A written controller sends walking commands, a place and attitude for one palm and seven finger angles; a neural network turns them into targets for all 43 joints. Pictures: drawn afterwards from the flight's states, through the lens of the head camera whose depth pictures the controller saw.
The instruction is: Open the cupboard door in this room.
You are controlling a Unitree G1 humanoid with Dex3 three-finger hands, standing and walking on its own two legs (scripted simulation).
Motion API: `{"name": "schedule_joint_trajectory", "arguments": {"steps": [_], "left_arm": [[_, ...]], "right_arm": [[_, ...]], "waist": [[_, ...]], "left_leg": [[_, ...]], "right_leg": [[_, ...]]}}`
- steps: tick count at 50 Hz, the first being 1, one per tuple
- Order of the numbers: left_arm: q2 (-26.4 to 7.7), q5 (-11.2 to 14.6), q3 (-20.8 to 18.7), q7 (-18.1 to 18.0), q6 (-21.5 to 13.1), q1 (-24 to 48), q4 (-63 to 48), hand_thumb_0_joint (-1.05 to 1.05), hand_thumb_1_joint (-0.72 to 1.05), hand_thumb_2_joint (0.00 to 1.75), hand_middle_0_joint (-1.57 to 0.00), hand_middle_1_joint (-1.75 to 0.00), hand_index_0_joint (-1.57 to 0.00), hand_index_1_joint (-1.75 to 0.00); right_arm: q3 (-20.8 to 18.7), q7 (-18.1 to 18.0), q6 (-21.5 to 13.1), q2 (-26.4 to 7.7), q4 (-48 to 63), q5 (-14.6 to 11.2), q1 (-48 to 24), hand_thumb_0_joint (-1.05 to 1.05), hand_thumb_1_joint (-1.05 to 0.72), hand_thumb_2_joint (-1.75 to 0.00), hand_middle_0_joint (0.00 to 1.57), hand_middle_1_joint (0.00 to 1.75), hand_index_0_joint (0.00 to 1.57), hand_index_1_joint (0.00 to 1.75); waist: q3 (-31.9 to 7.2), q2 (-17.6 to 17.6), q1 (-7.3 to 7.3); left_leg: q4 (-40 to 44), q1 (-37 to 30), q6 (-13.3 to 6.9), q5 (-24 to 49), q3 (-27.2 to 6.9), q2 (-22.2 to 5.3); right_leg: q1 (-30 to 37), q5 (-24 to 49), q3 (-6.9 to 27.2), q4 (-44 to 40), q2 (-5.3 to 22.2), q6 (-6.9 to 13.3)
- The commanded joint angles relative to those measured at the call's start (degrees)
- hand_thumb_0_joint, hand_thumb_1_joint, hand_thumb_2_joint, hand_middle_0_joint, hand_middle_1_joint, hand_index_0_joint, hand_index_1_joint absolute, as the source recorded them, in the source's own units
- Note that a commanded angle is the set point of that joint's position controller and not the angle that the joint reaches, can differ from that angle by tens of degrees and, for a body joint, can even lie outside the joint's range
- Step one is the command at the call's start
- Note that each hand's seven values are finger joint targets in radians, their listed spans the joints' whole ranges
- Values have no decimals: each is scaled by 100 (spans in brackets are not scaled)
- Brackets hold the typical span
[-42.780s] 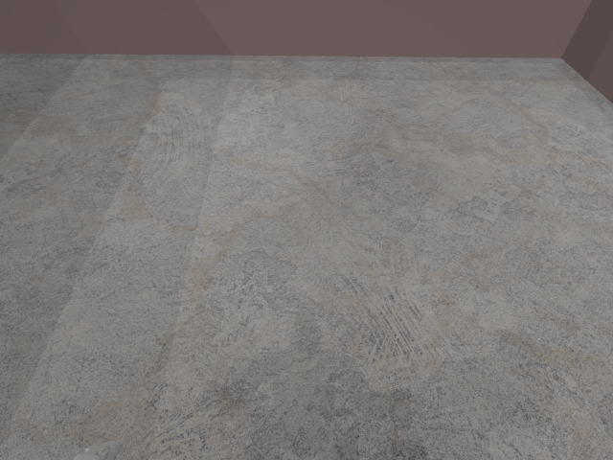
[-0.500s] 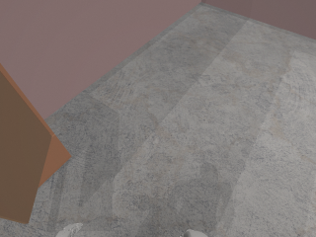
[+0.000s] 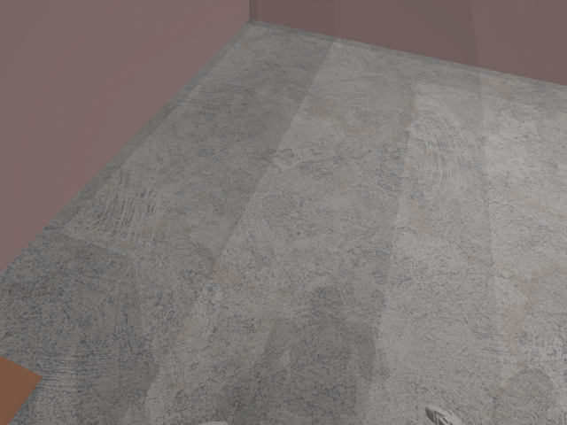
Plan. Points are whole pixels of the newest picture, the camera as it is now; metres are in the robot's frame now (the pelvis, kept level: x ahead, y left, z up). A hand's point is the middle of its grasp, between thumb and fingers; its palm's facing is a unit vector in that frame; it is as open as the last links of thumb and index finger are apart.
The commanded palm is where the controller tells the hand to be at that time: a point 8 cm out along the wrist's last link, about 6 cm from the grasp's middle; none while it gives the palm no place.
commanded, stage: walk to a spot facing it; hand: left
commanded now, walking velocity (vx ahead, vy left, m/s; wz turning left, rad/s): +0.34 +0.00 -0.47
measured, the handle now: out of the picture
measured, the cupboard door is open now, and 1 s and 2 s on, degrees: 40 40 40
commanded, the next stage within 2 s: turn to face it in 0.90 s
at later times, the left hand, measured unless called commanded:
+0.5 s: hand (253, 309) +0.33 +0.08 -0.14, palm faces -0.19 -0.96 -0.21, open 7.3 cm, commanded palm none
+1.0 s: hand (293, 218) +0.56 +0.02 -0.15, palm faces -0.28 -0.94 -0.20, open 7.3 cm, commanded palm none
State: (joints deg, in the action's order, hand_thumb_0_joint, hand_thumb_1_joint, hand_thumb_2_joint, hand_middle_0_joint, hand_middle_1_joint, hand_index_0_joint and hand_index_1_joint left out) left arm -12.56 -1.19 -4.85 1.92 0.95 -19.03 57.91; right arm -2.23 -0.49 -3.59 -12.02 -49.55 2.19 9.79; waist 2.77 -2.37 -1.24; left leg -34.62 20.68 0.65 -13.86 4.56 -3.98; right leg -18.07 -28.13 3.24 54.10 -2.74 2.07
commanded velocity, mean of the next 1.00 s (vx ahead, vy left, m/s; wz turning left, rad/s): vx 0.33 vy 0.00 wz -0.21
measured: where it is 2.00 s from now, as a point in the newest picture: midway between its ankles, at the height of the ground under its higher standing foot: (356, 315)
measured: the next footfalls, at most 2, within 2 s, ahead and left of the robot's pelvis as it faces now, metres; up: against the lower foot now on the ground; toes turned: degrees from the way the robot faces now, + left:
right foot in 0.30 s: +0.22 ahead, -0.17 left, +0.00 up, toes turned -16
left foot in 0.70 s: +0.48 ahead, +0.00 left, +0.00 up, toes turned -6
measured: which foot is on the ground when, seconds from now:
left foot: down 0.00-0.30, up 0.32-0.68, down 0.70-1.00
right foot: up 0.00-0.28, down 0.30-0.70, up 0.72-1.00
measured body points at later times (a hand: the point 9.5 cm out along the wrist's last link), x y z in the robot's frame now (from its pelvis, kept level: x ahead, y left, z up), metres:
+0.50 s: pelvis +0.20 -0.09 +0.01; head +0.24 -0.10 +0.46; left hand +0.34 +0.13 -0.13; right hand +0.15 -0.33 -0.14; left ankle +0.25 +0.06 -0.66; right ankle +0.18 -0.16 -0.73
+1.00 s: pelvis +0.44 -0.14 +0.01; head +0.45 -0.16 +0.46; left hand +0.57 +0.07 -0.13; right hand +0.35 -0.36 -0.15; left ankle +0.44 +0.00 -0.73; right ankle +0.47 -0.28 -0.70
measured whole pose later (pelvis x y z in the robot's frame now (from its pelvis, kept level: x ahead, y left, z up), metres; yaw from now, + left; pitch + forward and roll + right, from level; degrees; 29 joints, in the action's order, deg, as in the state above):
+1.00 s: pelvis +0.44 -0.14 +0.01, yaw -18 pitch +0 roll +1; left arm -10.2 -1.5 -3.8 2.0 -1.2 -12.1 57.4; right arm -3.3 0.0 -2.0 -10.6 -61.5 2.1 18.8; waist 2.2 0.5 0.4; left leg -25.5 8.0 2.5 -16.8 10.9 -6.1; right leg -26.3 -13.2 -5.5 40.2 5.3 -0.1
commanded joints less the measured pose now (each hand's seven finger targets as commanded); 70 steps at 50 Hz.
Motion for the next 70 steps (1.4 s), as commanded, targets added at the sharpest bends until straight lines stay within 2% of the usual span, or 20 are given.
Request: {"name": "schedule_joint_trajectory", "arguments": {"steps": [1, 10, 13, 14, 15, 17, 21, 30, 33, 35, 36, 43, 50, 52, 54, 56, 60, 67, 69, 70], "left_arm": [[-356, -83, -131, 172, -286, 896, -895, 0, 90, 90, -20, -30, -20, -30], [-106, -60, 16, 206, -162, 1518, -1037, 0, 90, 90, -20, -30, -20, -30], [-470, -75, -86, 135, -241, 495, -672, 0, 90, 90, -20, -30, -20, -30], [-978, -97, -218, 56, -331, -445, -383, 0, 90, 90, -20, -30, -20, -30], [-1662, -18, -398, -55, -345, -1225, -190, 0, 90, 90, -20, -30, -20, -30], [-1377, 46, -298, -194, -315, -531, -314, 0, 90, 90, -20, -30, -20, -30], [-621, -5, -51, -222, -440, 509, -454, 0, 90, 90, -20, -30, -20, -30], [-683, 31, -42, -170, -570, 82, 24, 0, 90, 90, -20, -30, -20, -30], [-598, 60, -33, -184, -546, 184, 60, 0, 90, 90, -20, -30, -20, -30], [-175, 103, 70, -106, -560, -73, -154, 0, 90, 90, -20, -30, -20, -30], [-283, 33, 90, -134, -552, 356, -296, 0, 90, 90, -20, -30, -20, -30], [151, -39, 78, 36, -274, 436, -218, 0, 90, 90, -20, -30, -20, -30], [-167, -61, -9, -9, -307, 2, -72, 0, 90, 90, -20, -30, -20, -30], [-1154, -67, -200, -134, -448, -1001, 226, 0, 90, 90, -20, -30, -20, -30], [-1071, -10, -132, -235, -474, -818, 238, 0, 90, 90, -20, -30, -20, -30], [-514, -4, 22, -330, -454, -143, 74, 0, 90, 90, -20, -30, -20, -30], [-351, -3, 64, -331, -457, 318, -62, 0, 90, 90, -20, -30, -20, -30], [-678, 39, -51, -362, -283, 537, -284, 0, 90, 90, -20, -30, -20, -30], [-305, 121, 10, -333, -176, 480, -633, 0, 90, 90, -20, -30, -20, -30], [-479, 21, 17, -366, -108, 754, -811, 0, 90, 90, -20, -30, -20, -30]], "right_arm": [[-194, -102, -44, -872, -11, 13, 971, 0, -90, -90, 20, 30, 20, 30], [-215, -19, -12, -849, -404, 23, 1353, 0, -90, -90, 20, 30, 20, 30], [-191, 10, 44, -842, -451, -11, 1192, 0, -90, -90, 20, 30, 20, 30], [-125, 69, 27, -633, -384, -96, 1129, 0, -90, -90, 20, 30, 20, 30], [-78, 78, 0, -305, -79, -184, 861, 0, -90, -90, 20, 30, 20, 30], [-164, 40, -1, -461, -123, -148, 355, 0, -90, -90, 20, 30, 20, 30], [-137, 73, 171, -158, -603, -49, 876, 0, -90, -90, 20, 30, 20, 30], [-141, 189, 41, -131, -314, -80, 1, 0, -90, -90, 20, 30, 20, 30], [-225, 99, -57, -470, -681, -35, 989, 0, -90, -90, 20, 30, 20, 30], [-434, -18, -53, -1429, -1016, 83, 2434, 0, -90, -90, 20, 30, 20, 30], [-393, -29, 24, -1297, -974, 47, 2269, 0, -90, -90, 20, 30, 20, 30], [-217, -40, -121, -526, -798, -12, 966, 0, -90, -90, 20, 30, 20, 30], [-230, 40, 105, -573, -898, -33, 894, 0, -90, -90, 20, 30, 20, 30], [-95, 93, 113, 33, -779, -126, 941, 0, -90, -90, 20, 30, 20, 30], [-135, 20, 125, -116, -698, -145, 583, 0, -90, -90, 20, 30, 20, 30], [-135, -12, 153, -116, -862, -161, 658, 0, -90, -90, 20, 30, 20, 30], [-35, 59, 344, 259, -978, -145, 858, 0, -90, -90, 20, 30, 20, 30], [-130, 156, 384, -191, -664, -86, 912, 0, -90, -90, 20, 30, 20, 30], [-384, 58, 360, -1285, -606, -16, 1569, 0, -90, -90, 20, 30, 20, 30], [-383, 11, 409, -1382, -617, -47, 1577, 0, -90, -90, 20, 30, 20, 30]], "waist": [[295, 1446, 317], [46, 1055, 321], [-414, 422, -283], [-931, -632, -723], [-1355, -2081, -988], [-762, -1122, -672], [-274, -576, 160], [51, -186, 80], [-311, 347, 625], [-1263, 2106, 971], [-940, 1570, 938], [-69, 1076, 122], [12, 399, -182], [-373, -1751, -609], [-533, -1631, -477], [-473, -982, -145], [-323, -462, 173], [-523, -4, 425], [-1096, 2569, 707], [-1186, 1676, 749]], "left_leg": [[2516, -1014, -690, -1802, -1983, -1884], [2141, -919, -555, -22, 242, -1515], [542, -428, -242, 732, 694, -1132], [-1231, 777, -9, 559, 1131, -682], [-3144, 2146, 188, -2290, 917, 118], [-4106, 2562, 120, -1530, -227, -378], [-2517, 1109, 236, -624, -141, -534], [-135, 631, 141, 347, 153, -146], [706, -1338, -78, 529, 141, 21], [1661, -3404, -1200, 116, -3017, -2305], [1888, -2782, -1318, -607, -3201, -2456], [2487, -640, -688, -26, -283, -1439], [1315, 62, -310, -1284, 337, -904], [-1503, 1646, 81, -2016, 903, 231], [-3196, 1864, 30, -1959, -185, -22], [-3108, 1521, 62, -1341, -471, -331], [-1871, 731, 186, -755, 35, -169], [401, -755, 13, 784, 279, 57], [1226, -1963, -1310, 4023, -2843, -2107], [1415, -1645, -1492, 2563, -3033, -2206]], "right_leg": [[-2425, 739, -118, 1795, 812, -58], [-722, 1482, -1000, -1341, 630, -149], [1305, 1459, -1176, -2125, 284, 74], [2965, 584, -9, -2570, 1121, 488], [3744, 725, 2700, -3614, 2726, 1169], [2729, 831, 2560, -3880, 2641, 1378], [829, 2139, 550, -4038, 1785, 915], [1329, 2586, 342, -3947, 1642, 816], [681, 3461, -100, -2368, 1188, 504], [-1481, -233, -806, 1037, -13, 59], [-1869, -398, -312, 1861, 274, 127], [-1117, 1203, -524, 41, 1007, -146], [1007, 1581, -1143, -2132, 491, -185], [2467, 1261, 1570, -3601, 2465, 575], [2178, 2336, 2016, -3965, 2875, 1009], [1683, 3627, 640, -3696, 2657, 829], [1002, 4619, -883, -3514, 2236, 535], [736, 3591, -1501, -2010, 2123, 49], [-1145, -1276, -1427, 697, 759, -626], [-1186, -1280, -651, 1405, 661, -510]]}}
